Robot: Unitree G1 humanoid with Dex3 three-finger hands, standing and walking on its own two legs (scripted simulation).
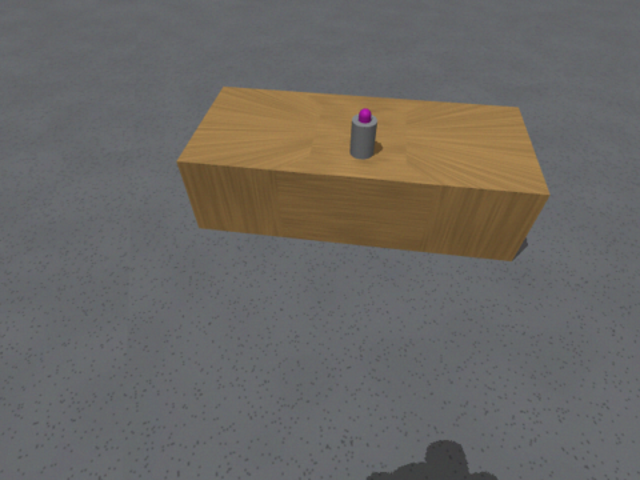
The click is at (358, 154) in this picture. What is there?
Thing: necked bottle
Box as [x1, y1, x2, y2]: [350, 108, 376, 158]
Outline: 365,108 362,109 358,114 352,118 350,153 356,158 367,158 371,156 373,153 376,118 370,114 368,109
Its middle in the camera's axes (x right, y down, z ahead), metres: +0.16 -0.40 +1.43
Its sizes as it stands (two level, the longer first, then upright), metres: 0.090 0.090 0.179
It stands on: a support 0.36 m high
